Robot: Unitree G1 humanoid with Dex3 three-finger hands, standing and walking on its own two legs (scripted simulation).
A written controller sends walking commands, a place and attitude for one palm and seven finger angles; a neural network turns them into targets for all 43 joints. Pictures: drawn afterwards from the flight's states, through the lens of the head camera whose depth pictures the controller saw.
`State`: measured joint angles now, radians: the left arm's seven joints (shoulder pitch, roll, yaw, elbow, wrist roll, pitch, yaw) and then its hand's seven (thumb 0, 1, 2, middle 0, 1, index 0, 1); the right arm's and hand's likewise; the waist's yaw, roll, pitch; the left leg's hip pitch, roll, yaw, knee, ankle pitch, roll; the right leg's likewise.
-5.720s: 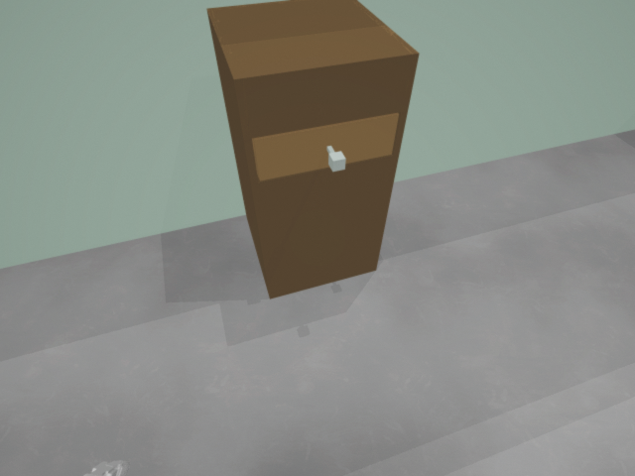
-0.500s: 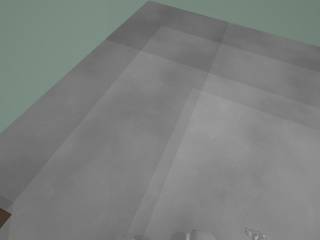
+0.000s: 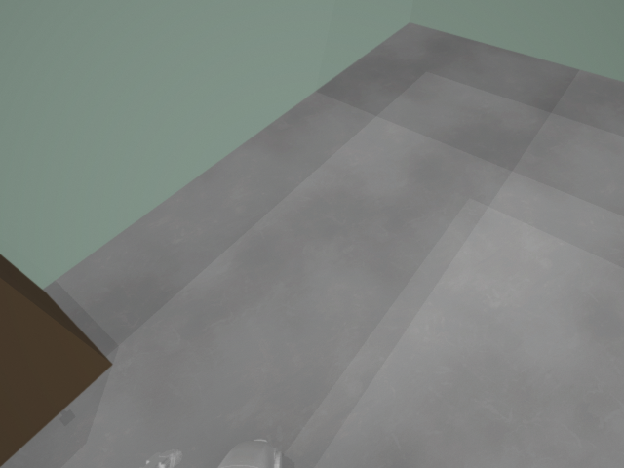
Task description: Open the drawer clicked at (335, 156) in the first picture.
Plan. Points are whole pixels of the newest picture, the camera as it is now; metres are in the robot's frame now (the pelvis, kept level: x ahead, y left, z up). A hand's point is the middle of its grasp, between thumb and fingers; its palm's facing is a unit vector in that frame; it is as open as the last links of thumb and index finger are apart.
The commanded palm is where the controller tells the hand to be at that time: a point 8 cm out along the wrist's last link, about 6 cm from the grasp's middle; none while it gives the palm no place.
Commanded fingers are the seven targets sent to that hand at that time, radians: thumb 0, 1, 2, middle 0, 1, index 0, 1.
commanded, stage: turn to face it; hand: left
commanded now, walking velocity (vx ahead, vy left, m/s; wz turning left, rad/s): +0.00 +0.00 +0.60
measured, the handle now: out of the picture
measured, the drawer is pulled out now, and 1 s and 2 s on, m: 0.00 0.00 0.00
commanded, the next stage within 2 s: take the last steps up to it in 1.42 s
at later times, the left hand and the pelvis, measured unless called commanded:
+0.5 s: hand out of the picture +0.05 +0.29 -0.16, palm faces +0.31 -0.92 -0.26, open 7.4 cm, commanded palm none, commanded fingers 0.00 0.90 0.90 -0.20 -0.30 -0.20 -0.30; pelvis +0.01 +0.05 +0.00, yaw +17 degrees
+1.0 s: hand out of the picture -0.04 +0.21 -0.16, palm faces +0.58 -0.77 -0.26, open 7.4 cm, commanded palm none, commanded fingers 0.00 0.90 0.90 -0.20 -0.30 -0.20 -0.30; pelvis +0.03 +0.01 +0.00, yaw +36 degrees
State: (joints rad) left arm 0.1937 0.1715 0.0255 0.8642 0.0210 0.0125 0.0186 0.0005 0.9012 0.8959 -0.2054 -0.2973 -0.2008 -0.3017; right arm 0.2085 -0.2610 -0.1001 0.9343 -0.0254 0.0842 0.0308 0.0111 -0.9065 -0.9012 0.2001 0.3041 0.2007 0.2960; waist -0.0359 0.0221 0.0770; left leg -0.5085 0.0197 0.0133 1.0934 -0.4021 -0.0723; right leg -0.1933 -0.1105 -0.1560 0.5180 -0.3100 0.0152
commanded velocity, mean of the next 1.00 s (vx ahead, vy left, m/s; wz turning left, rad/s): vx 0.00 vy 0.00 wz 0.58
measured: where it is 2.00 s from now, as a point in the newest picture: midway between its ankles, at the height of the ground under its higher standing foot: outside the picture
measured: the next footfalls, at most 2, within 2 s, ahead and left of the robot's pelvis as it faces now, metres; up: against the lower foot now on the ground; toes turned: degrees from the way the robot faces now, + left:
left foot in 0.18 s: +0.03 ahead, +0.15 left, +0.00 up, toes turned +12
right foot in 0.66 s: +0.11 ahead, -0.08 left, +0.00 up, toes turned +21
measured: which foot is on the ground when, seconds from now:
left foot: up 0.00-0.16, down 0.18-0.66, up 0.68-1.00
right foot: down 0.00-0.18, up 0.20-0.64, down 0.66-1.00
